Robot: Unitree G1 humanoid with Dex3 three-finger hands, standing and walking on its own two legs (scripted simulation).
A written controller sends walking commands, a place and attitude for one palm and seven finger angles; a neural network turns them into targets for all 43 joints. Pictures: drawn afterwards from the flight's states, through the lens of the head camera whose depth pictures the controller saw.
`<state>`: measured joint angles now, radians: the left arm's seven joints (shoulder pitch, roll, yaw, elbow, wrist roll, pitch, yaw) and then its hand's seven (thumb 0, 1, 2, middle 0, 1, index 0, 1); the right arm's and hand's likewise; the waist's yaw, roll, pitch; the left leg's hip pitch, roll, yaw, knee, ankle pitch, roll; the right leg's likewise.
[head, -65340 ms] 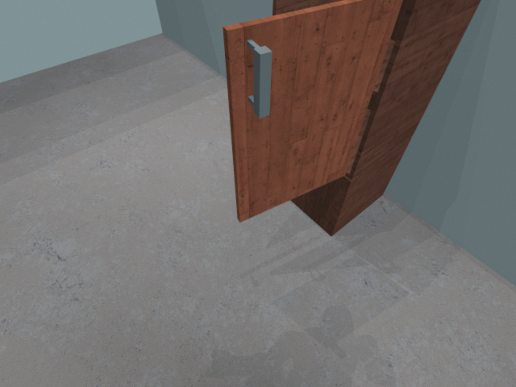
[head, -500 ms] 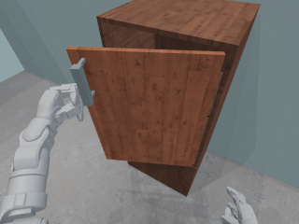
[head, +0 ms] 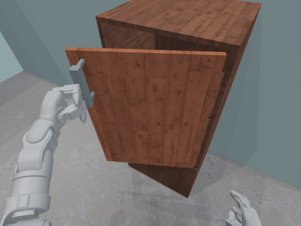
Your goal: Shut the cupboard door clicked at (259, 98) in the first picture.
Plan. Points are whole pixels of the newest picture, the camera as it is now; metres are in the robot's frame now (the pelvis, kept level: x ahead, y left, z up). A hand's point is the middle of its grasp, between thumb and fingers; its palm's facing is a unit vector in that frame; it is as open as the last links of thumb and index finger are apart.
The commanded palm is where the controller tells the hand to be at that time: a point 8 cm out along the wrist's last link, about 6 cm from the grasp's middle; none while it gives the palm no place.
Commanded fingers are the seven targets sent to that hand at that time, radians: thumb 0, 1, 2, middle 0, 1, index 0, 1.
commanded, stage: push the door shut along its arc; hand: left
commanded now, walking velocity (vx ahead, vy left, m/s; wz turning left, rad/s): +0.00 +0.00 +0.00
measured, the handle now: (85, 83) +0.46 +0.23 +0.16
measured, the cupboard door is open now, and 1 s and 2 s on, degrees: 24 12 5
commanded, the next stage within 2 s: pull the fist back off the door in 1.90 s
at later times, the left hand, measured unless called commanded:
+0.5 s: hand (89, 94) +0.40 +0.20 +0.17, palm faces -0.11 -0.99 -0.08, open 3.1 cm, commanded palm +0.39 +0.24 +0.16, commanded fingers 0.00 0.90 0.90 -1.30 -1.50 -1.30 -1.50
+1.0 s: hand (108, 81) +0.46 +0.16 +0.17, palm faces -0.27 -0.96 -0.05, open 3.1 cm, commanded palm +0.46 +0.21 +0.16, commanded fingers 0.00 0.90 0.90 -1.30 -1.50 -1.30 -1.50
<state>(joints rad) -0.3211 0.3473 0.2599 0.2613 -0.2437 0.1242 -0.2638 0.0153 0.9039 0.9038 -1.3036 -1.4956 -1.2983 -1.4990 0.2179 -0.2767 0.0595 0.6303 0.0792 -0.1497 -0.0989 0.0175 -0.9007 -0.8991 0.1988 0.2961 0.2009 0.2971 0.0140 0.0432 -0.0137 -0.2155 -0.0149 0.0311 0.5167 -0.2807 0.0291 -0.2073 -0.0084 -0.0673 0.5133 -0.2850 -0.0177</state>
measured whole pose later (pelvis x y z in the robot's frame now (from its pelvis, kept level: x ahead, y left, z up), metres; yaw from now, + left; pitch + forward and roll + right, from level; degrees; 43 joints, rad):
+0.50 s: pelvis +0.00 +0.00 +0.00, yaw +0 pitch +1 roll +0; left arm -0.60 0.45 0.25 0.66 -0.23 0.02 -0.39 0.02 0.90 0.91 -1.32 -1.50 -1.30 -1.50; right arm 0.27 -0.31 0.05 0.66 0.08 -0.14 -0.10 0.02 -0.90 -0.90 0.20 0.30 0.20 0.30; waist -0.03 0.03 -0.01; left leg -0.27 -0.01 0.03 0.54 -0.28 0.03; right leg -0.27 -0.01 -0.07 0.54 -0.29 -0.02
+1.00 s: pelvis +0.00 +0.01 -0.01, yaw -1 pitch +7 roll +0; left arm -0.91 0.49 0.24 1.05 -0.19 -0.12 -0.48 0.02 0.90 0.90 -1.30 -1.50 -1.30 -1.50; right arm 0.34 -0.32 0.05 0.69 0.05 -0.15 -0.08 0.01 -0.90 -0.90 0.20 0.30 0.20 0.30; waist -0.10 0.03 -0.04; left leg -0.41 -0.02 0.04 0.61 -0.31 0.04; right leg -0.41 -0.01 -0.06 0.61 -0.31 -0.01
